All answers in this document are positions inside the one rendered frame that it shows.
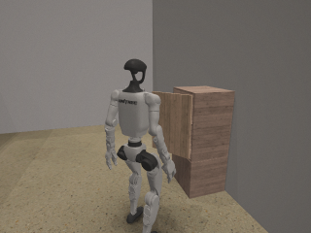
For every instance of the robot right forearm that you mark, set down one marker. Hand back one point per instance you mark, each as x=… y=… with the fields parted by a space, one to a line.
x=160 y=146

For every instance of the right robot upper arm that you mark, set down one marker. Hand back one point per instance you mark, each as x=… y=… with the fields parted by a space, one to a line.
x=153 y=101

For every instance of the robot right hand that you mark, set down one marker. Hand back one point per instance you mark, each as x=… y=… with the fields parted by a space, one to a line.
x=169 y=169

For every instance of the robot left hand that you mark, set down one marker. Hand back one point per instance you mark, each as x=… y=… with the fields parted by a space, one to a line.
x=111 y=154

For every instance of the robot torso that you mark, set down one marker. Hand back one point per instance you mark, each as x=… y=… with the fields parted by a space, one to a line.
x=134 y=122

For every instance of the left robot upper arm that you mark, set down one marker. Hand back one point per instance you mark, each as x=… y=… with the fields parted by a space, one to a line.
x=113 y=109

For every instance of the robot left foot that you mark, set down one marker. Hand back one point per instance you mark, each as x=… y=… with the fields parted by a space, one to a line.
x=131 y=217

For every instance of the robot left forearm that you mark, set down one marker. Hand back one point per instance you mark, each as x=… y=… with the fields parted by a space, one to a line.
x=110 y=137

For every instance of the cupboard door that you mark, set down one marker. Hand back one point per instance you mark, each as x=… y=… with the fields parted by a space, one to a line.
x=175 y=120

